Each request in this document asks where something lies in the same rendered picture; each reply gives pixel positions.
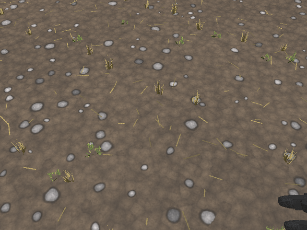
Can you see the robot right hand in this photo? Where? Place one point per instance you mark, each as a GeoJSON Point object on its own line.
{"type": "Point", "coordinates": [299, 203]}

